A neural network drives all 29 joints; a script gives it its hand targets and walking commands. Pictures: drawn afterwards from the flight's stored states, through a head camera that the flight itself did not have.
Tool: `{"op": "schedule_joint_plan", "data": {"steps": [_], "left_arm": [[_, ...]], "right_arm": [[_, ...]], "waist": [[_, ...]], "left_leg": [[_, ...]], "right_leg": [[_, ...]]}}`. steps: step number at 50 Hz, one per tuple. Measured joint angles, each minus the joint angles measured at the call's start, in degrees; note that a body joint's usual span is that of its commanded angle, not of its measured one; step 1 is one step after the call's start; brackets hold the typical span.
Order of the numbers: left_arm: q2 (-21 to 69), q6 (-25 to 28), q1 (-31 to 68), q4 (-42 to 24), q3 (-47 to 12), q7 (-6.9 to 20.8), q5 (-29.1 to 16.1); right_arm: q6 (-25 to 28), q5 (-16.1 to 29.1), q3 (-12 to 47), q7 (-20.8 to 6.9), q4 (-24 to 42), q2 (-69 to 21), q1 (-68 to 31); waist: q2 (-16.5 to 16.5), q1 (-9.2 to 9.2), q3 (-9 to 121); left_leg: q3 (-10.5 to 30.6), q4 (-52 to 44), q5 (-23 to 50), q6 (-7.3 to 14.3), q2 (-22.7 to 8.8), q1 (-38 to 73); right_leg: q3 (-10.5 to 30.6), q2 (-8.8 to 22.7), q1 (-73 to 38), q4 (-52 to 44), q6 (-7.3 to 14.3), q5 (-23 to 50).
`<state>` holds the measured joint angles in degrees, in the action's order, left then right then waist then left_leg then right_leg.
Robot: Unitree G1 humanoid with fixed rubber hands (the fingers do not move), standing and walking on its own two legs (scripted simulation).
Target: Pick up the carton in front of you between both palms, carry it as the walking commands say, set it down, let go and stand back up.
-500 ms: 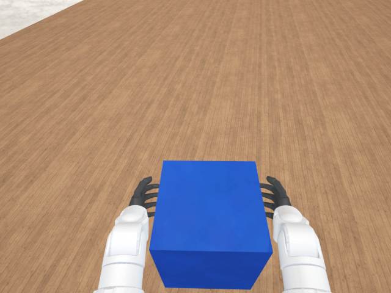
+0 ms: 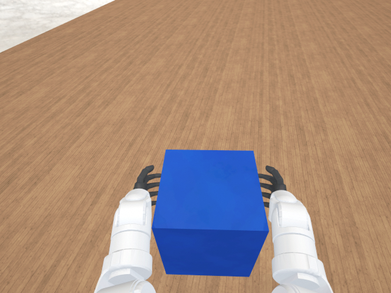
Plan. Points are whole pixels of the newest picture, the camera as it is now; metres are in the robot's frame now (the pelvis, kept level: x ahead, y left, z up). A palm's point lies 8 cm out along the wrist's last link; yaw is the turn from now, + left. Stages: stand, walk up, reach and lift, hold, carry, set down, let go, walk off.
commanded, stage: set down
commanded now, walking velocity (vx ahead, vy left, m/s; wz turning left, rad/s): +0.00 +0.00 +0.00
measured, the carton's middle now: (208, 214) +0.32 +0.00 -0.04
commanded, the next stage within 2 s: none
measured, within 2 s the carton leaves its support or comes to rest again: neither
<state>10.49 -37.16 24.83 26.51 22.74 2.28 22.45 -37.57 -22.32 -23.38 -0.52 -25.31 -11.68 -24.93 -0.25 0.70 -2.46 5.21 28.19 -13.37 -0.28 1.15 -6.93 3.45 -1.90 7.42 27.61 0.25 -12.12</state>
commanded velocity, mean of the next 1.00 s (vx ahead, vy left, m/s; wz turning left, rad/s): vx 0.00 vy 0.00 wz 0.00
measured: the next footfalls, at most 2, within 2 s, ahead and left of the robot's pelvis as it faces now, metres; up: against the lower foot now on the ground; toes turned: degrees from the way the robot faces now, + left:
none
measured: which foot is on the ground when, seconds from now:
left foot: down 0.00-1.00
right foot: down 0.00-1.00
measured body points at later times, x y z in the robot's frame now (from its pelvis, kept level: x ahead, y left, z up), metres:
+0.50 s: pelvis -0.01 +0.01 -0.08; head +0.21 +0.01 +0.31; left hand +0.40 +0.13 -0.17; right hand +0.37 -0.17 -0.16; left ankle +0.04 +0.13 -0.74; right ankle +0.04 -0.12 -0.74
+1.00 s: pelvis -0.04 +0.01 -0.21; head +0.24 +0.01 +0.15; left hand +0.46 +0.12 -0.31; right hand +0.41 -0.18 -0.30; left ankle +0.04 +0.13 -0.74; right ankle +0.04 -0.12 -0.74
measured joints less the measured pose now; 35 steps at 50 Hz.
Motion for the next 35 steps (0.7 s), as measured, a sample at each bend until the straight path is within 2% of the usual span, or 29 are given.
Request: {"op": "schedule_joint_plan", "data": {"steps": [6, 11, 16, 20, 23, 26, 35], "left_arm": [[-0.13, 5.8, 7.12, 7.48, 5.63, 0.67, 3.68], [-0.32, 13.81, 8.57, 9.06, 5.74, 0.37, 3.97], [-1.37, 23.5, 8.46, 8.46, 2.13, -1.66, -0.68], [-2.73, 27.87, 8.06, 6.59, -1.83, -3.65, -6.45], [-3.8, 28.71, 8.41, 5.11, -4.11, -4.59, -9.68], [-4.34, 28.31, 9.97, 4.7, -4.46, -4.92, -10.94], [-5.21, 23.81, 18.11, 9.09, 0.13, -3.62, -7.86]], "right_arm": [[5.52, -3.46, -6.32, -0.54, -5.39, -0.37, -5.7], [13.5, -3.65, -7.22, -0.73, -5.78, -0.23, -6.21], [23.13, 1.01, -4.83, 0.42, -4.51, 1.21, -5.6], [27.75, 6.8, -2.03, 1.36, -3.15, 2.94, -5.4], [28.92, 9.94, -0.78, 1.82, -2.04, 3.8, -5.84], [28.5, 11.12, -1.09, 1.91, -1.45, 4.05, -7.39], [23.66, 7.98, -6.43, 1.67, -4.05, 3.46, -14.85]], "waist": [[-0.18, 0.77, -1.74], [-0.35, 1.26, -2.09], [-0.48, 1.9, -2.07], [-0.66, 2.09, 0.36], [-0.74, 2.18, 3.79], [-0.8, 2.26, 7.18], [-1.31, 2.72, 12.34]], "left_leg": [[0.42, 5.71, -2.09, -0.3, 0.62, -7.69], [0.07, 10.29, -2.83, -0.29, 1.18, -20.1], [-0.19, 15.62, -3.11, -0.14, 2.07, -35.75], [-0.25, 21.19, -4.25, -0.19, 2.61, -48.38], [-0.12, 25.65, -5.51, -0.39, 3.01, -56.75], [-0.02, 29.89, -6.86, -0.61, 3.3, -63.29], [0.28, 40.51, -10.34, -1.08, 3.99, -76.13]], "right_leg": [[0.12, -0.16, 7.49, 5.36, -0.35, -2.13], [0.61, -0.12, 19.99, 9.97, -0.93, -2.85], [1.1, 0.09, 35.73, 15.57, -1.58, -3.36], [1.82, -0.29, 48.37, 21.1, -2.08, -4.47], [2.2, -0.69, 56.74, 25.56, -2.37, -5.73], [2.28, -1.04, 63.29, 29.8, -2.55, -7.08], [1.9, -1.81, 76.09, 40.39, -2.58, -10.55]]}}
